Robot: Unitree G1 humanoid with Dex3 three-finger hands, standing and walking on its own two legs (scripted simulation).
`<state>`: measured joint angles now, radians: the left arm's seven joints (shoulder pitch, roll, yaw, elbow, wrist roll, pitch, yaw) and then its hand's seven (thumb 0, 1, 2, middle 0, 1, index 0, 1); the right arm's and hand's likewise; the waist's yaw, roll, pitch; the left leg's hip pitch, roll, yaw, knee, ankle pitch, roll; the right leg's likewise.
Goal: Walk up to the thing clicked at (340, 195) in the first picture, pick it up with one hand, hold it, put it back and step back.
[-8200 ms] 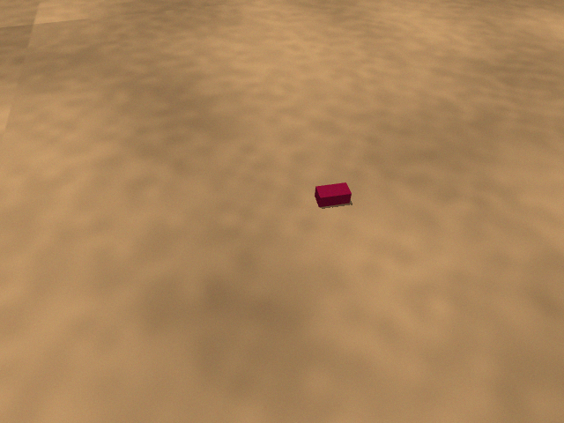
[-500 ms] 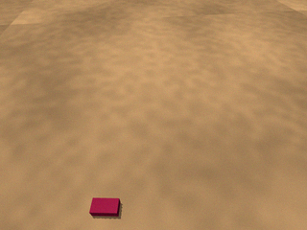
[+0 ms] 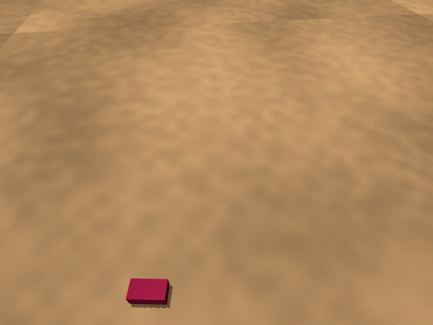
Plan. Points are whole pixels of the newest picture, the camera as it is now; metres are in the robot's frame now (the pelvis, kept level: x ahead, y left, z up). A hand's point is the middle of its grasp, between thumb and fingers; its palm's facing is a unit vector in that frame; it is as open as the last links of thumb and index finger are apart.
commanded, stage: stand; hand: left
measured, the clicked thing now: (148, 291) +0.42 +0.31 -0.75
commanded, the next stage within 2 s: walk up in 0.10 s
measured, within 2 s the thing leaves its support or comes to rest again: neither
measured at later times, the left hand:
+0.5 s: hand out of the picture +0.06 +0.38 -0.17, palm faces +0.01 -0.91 -0.41, open 7.4 cm
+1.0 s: hand out of the picture +0.10 +0.34 -0.16, palm faces -0.07 -0.93 -0.35, open 7.4 cm
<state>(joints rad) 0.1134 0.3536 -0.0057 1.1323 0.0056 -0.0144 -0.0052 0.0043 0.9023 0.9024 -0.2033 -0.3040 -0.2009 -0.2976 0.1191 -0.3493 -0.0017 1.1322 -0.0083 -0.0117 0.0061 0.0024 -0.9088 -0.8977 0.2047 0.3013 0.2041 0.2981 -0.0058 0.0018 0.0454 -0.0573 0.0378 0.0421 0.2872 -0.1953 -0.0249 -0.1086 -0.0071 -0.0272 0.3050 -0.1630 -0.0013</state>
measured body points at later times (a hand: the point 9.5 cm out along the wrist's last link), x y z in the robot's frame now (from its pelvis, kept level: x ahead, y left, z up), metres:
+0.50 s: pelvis -0.01 +0.09 -0.02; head +0.03 +0.11 +0.43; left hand +0.06 +0.43 -0.15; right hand +0.06 -0.22 -0.13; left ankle +0.00 +0.22 -0.75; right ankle -0.01 -0.08 -0.72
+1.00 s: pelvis +0.00 +0.09 -0.01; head +0.02 +0.08 +0.44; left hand +0.11 +0.39 -0.13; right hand +0.06 -0.23 -0.14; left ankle +0.00 +0.22 -0.75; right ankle -0.03 -0.01 -0.75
